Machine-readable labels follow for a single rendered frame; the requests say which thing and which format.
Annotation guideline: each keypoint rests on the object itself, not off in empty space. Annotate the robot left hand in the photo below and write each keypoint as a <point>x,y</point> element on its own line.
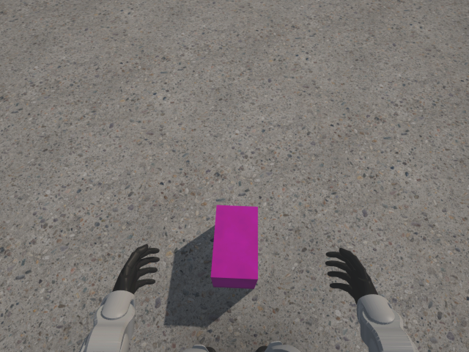
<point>127,279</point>

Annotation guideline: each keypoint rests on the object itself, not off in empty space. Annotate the left robot forearm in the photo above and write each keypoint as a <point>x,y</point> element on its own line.
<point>113,324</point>

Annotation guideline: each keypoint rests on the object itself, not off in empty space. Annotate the robot right hand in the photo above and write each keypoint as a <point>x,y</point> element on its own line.
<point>360,283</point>

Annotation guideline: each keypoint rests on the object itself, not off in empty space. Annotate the carton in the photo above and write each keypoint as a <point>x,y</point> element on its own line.
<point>235,247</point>

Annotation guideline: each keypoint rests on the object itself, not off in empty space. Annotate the right robot forearm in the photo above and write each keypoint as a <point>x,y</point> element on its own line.
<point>381,326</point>

